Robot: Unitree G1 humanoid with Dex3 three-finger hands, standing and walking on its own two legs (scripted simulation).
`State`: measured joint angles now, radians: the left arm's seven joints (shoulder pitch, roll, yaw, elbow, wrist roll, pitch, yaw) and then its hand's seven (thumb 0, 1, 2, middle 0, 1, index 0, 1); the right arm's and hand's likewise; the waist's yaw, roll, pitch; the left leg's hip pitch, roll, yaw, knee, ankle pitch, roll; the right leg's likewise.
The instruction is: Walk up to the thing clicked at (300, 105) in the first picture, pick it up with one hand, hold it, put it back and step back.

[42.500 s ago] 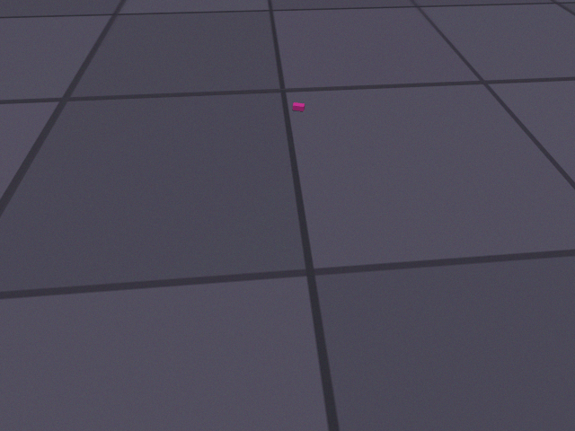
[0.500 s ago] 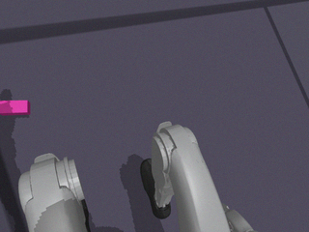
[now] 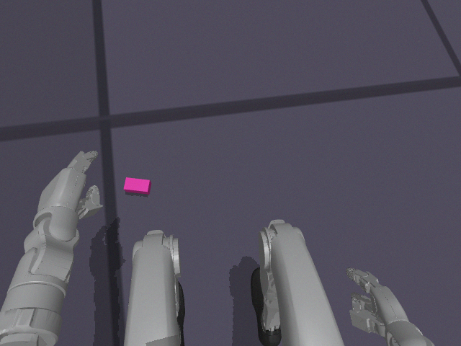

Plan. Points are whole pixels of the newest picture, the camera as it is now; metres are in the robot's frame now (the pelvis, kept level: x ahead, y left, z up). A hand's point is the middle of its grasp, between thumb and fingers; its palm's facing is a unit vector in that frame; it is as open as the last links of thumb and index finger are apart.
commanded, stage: home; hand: left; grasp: from above
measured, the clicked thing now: (137, 186) +0.49 +0.23 -0.44
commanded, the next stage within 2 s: none
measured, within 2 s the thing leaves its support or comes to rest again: neither
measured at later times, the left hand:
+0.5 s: hand (45, 255) +0.27 +0.20 +0.10, palm faces +0.11 -0.97 -0.24, open 7.4 cm
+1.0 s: hand out of the picture +0.22 +0.20 +0.21, palm faces +0.14 -0.97 -0.19, open 7.4 cm
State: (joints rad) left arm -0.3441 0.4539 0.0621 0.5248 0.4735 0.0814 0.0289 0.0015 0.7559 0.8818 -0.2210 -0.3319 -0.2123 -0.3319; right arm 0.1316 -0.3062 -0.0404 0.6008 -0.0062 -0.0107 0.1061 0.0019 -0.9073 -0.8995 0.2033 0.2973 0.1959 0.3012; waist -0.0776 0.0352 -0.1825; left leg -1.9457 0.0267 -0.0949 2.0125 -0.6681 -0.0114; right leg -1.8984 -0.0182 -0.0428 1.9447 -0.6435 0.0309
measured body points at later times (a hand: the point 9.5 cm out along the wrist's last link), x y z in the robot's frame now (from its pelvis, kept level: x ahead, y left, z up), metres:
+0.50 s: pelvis +0.04 +0.00 +0.18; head +0.13 +0.03 +0.62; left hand +0.26 +0.25 +0.11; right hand +0.23 -0.22 +0.10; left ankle +0.08 +0.13 -0.42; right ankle +0.09 -0.14 -0.42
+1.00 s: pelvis +0.08 +0.00 +0.26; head +0.09 +0.01 +0.71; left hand +0.21 +0.25 +0.23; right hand +0.27 -0.22 +0.21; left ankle +0.08 +0.13 -0.42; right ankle +0.09 -0.14 -0.42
